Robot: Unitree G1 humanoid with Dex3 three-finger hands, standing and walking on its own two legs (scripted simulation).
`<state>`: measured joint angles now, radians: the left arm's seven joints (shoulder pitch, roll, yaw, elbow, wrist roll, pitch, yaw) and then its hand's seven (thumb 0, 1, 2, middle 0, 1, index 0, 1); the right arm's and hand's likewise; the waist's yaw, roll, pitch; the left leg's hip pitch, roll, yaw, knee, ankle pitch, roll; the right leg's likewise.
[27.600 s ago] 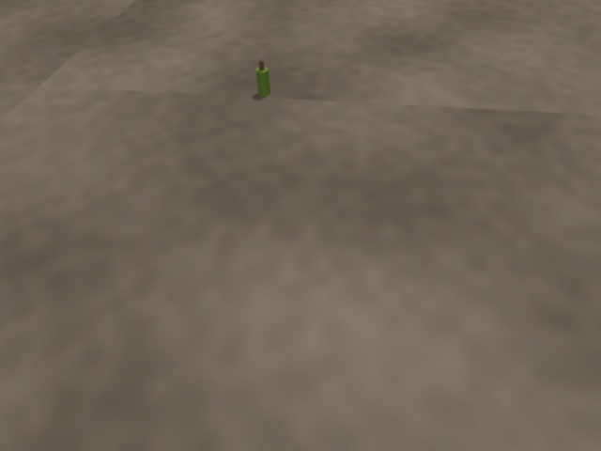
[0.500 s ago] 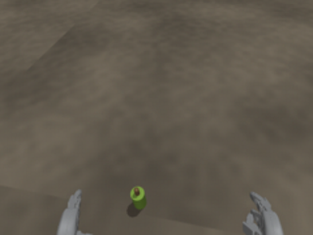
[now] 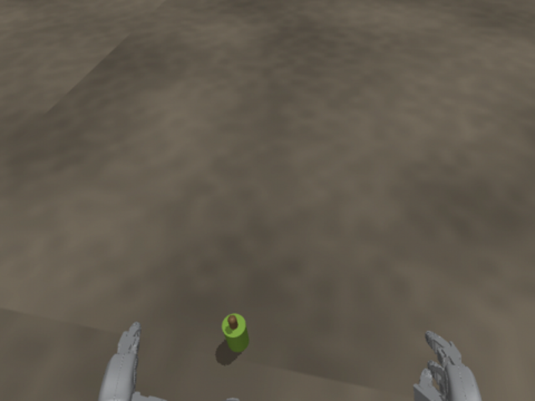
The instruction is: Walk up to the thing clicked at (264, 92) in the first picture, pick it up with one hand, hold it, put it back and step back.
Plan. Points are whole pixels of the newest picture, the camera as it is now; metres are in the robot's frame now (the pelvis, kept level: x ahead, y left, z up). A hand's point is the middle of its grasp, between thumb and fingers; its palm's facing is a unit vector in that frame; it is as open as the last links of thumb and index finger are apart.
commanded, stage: home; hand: left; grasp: from the side
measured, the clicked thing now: (235, 330) +0.43 +0.15 -0.61
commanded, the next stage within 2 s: stand in 1.08 s
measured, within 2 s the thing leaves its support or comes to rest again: neither
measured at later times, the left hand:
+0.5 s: hand (162, 383) +0.17 +0.18 -0.06, palm faces +0.11 -0.95 -0.28, open 17.2 cm
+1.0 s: hand (163, 383) +0.17 +0.18 -0.06, palm faces +0.11 -0.95 -0.28, open 17.2 cm
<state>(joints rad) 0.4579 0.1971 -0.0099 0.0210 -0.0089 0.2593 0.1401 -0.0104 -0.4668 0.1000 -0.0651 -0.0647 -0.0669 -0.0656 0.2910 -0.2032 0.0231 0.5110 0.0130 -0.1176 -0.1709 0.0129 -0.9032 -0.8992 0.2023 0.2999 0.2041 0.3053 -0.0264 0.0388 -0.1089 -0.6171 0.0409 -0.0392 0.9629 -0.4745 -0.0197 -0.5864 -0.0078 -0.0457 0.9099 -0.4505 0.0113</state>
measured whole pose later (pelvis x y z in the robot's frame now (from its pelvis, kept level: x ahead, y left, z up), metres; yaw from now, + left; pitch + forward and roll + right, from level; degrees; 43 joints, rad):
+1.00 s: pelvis +0.00 +0.00 +0.00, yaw +0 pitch +7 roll -2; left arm 0.45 0.20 -0.01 0.03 -0.01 0.25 0.13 -0.01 -0.50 0.09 -0.06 -0.07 -0.07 -0.06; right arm 0.28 -0.20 0.02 0.53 0.01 -0.14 -0.17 0.01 -0.91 -0.90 0.20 0.30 0.20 0.30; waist -0.02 0.03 -0.10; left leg -0.61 0.04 -0.04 0.95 -0.47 -0.02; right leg -0.58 -0.01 -0.04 0.90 -0.45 0.01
